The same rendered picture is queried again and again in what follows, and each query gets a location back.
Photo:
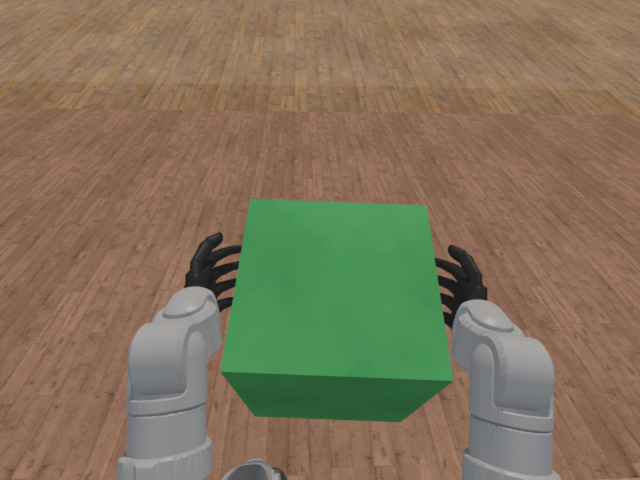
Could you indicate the left robot forearm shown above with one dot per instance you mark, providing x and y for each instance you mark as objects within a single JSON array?
[{"x": 167, "y": 390}]

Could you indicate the right robot forearm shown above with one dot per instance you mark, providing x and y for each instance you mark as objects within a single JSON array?
[{"x": 511, "y": 396}]

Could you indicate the carton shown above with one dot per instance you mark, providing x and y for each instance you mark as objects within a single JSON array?
[{"x": 336, "y": 312}]

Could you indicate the left robot shin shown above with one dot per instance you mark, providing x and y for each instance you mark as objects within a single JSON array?
[{"x": 258, "y": 461}]

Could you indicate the right robot hand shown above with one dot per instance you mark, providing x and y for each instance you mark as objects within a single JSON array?
[{"x": 468, "y": 287}]

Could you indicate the left robot hand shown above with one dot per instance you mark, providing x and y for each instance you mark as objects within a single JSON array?
[{"x": 201, "y": 273}]

